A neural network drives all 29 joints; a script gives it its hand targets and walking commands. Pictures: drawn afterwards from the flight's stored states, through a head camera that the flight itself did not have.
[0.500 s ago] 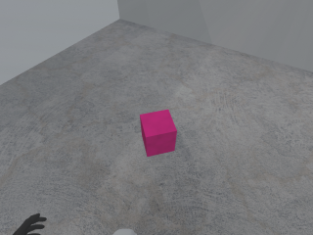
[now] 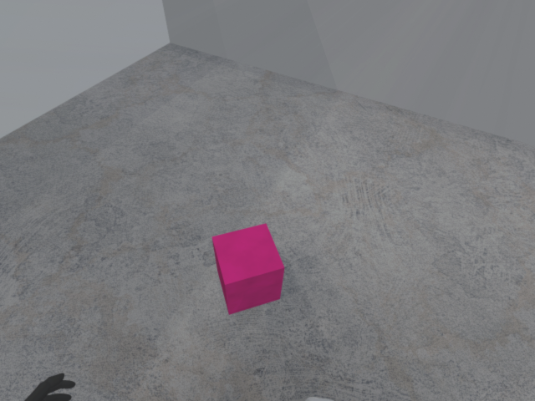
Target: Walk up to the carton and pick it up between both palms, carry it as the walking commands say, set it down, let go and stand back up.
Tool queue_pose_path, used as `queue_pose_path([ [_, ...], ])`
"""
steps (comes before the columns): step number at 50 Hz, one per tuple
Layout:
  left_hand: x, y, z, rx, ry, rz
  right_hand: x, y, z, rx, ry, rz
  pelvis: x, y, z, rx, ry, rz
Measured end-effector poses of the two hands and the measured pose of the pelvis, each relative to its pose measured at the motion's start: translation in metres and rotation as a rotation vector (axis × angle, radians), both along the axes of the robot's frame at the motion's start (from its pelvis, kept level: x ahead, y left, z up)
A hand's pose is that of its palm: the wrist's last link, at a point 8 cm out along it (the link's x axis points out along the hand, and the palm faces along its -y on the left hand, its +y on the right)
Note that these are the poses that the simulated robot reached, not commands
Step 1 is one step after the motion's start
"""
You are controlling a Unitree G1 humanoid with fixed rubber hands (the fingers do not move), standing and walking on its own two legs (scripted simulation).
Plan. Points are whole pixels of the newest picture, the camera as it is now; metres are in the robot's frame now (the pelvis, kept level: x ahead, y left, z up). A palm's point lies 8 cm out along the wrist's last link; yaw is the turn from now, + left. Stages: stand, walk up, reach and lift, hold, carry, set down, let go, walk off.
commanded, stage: walk up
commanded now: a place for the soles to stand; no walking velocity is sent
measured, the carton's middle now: (247, 269) +0.68 +0.03 -0.63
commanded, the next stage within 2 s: none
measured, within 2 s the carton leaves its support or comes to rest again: neither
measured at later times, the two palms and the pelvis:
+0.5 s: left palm (53, 360) +0.22 +0.33 -0.09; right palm (466, 332) +0.23 -0.34 -0.06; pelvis +0.14 +0.01 +0.00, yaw +0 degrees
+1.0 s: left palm (78, 301) +0.31 +0.32 -0.08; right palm (433, 296) +0.30 -0.32 -0.08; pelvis +0.18 +0.00 +0.01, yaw +1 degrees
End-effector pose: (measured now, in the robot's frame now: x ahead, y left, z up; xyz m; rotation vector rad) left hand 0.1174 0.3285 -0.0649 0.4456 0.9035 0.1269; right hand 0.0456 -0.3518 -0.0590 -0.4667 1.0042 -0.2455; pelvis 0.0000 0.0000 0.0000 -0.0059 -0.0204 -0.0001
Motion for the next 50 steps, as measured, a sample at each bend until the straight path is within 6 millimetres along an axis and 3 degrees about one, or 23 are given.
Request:
queue_pose_path([
  [3, 0.017, 0.002, 0.006, 0.034, -0.037, 0.026, 0.026, 0.001, -0.015, 0.028, 0.021, 0.002, 0.021, -0.006, -0.004, -0.002, -0.001, 0.010],
  [9, 0.013, 0.016, 0.019, 0.064, 0.016, 0.106, 0.100, 0.024, -0.016, 0.080, 0.000, 0.088, 0.059, -0.002, 0.006, 0.000, 0.001, 0.022],
  [13, 0.013, 0.030, 0.010, 0.058, 0.073, 0.131, 0.148, 0.037, -0.009, 0.072, -0.035, 0.130, 0.085, 0.007, 0.004, 0.007, -0.001, 0.022],
  [16, 0.028, 0.034, -0.008, 0.044, 0.103, 0.136, 0.172, 0.039, -0.008, 0.026, -0.073, 0.136, 0.103, 0.015, -0.006, 0.009, -0.004, 0.013],
  [23, 0.087, 0.010, -0.023, -0.009, 0.114, 0.095, 0.182, 0.021, 0.006, -0.021, -0.059, 0.055, 0.135, 0.010, 0.000, 0.001, -0.011, 0.003],
  [28, 0.117, -0.002, -0.030, 0.012, 0.090, 0.087, 0.193, 0.007, -0.012, -0.011, -0.021, 0.026, 0.152, -0.003, -0.011, -0.005, -0.009, 0.006],
  [33, 0.144, -0.005, -0.027, 0.014, 0.070, 0.094, 0.207, 0.017, -0.031, 0.032, 0.009, 0.004, 0.166, -0.003, -0.012, 0.008, -0.010, 0.005],
  [38, 0.174, -0.007, -0.019, 0.008, 0.039, 0.103, 0.224, 0.027, -0.036, 0.065, 0.024, 0.015, 0.176, -0.004, -0.006, 0.002, -0.009, 0.010],
  [44, 0.192, -0.008, -0.013, 0.004, 0.034, 0.110, 0.247, 0.030, -0.030, 0.076, 0.011, 0.014, 0.182, -0.004, 0.001, 0.008, -0.010, 0.017],
  [50, 0.193, -0.010, -0.012, -0.016, 0.060, 0.131, 0.259, 0.031, -0.022, 0.074, 0.018, 0.014, 0.184, -0.003, 0.009, 0.007, -0.016, 0.019],
])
